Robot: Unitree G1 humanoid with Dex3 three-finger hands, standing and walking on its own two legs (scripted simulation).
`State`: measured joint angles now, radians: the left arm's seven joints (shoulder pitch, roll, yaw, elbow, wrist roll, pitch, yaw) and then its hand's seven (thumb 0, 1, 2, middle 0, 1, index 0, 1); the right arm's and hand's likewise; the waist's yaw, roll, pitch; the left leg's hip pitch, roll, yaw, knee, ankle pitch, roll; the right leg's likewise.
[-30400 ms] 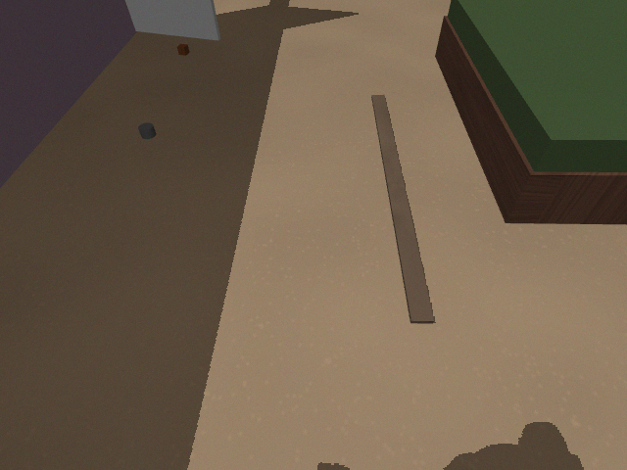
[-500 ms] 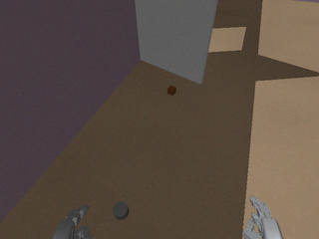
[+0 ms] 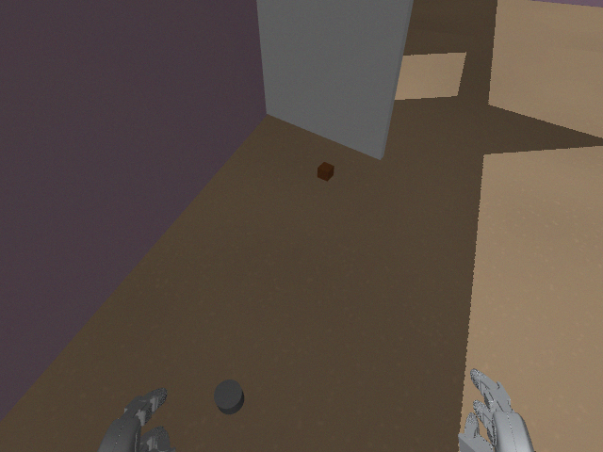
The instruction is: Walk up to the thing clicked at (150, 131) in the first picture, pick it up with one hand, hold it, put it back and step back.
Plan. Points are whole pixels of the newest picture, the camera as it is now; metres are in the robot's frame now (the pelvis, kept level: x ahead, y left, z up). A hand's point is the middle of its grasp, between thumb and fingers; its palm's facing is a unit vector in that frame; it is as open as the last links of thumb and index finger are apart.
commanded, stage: home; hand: left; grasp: from above
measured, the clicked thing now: (229, 396) +0.44 +0.23 -0.69
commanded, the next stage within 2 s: stand in 0.58 s
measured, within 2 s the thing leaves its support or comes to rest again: neither
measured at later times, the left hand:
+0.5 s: hand out of the picture +0.17 +0.18 -0.04, palm faces +0.04 -0.98 -0.20, open 7.4 cm
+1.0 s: hand out of the picture +0.11 +0.24 -0.11, palm faces +0.04 -0.94 -0.33, open 7.4 cm
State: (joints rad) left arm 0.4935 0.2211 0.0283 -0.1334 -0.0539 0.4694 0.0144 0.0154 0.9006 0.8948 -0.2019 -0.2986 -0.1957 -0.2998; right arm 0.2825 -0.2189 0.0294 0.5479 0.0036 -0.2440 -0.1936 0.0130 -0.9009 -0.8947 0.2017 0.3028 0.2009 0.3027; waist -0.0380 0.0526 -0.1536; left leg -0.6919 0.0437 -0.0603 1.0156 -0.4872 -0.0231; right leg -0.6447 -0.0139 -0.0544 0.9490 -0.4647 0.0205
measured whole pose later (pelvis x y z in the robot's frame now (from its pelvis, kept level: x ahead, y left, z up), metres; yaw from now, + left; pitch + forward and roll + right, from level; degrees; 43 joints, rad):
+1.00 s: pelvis +0.00 +0.01 +0.04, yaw +0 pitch +0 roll +0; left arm 0.21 0.29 0.05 0.78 0.04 0.06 0.03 0.01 0.90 0.89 -0.20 -0.30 -0.20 -0.30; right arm 0.18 -0.30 -0.05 0.90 -0.06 -0.03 -0.02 0.01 -0.90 -0.89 0.20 0.30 0.20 0.30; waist 0.02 0.00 0.04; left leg -0.36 0.01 -0.02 0.74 -0.38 0.00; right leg -0.34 -0.05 -0.03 0.72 -0.38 0.03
